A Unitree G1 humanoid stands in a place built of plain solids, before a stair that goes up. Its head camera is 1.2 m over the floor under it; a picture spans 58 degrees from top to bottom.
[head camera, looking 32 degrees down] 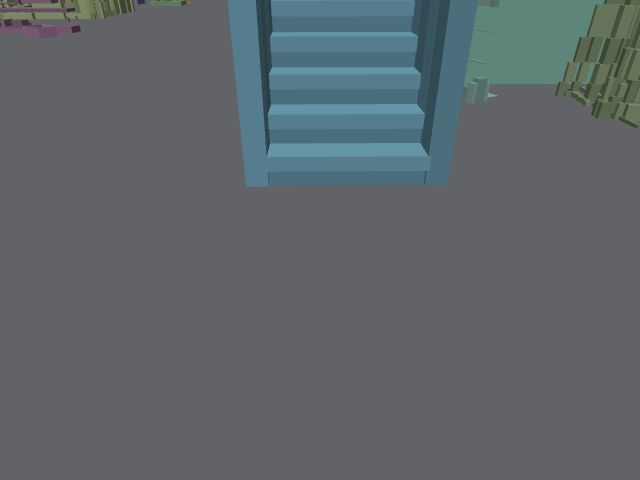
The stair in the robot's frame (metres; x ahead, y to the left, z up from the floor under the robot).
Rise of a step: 0.20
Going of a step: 0.22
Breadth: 1.05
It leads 1 degrees to the left of straight ahead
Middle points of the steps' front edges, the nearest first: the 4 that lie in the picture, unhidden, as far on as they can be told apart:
2.58 -0.17 0.20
2.81 -0.17 0.41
3.03 -0.17 0.61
3.25 -0.17 0.81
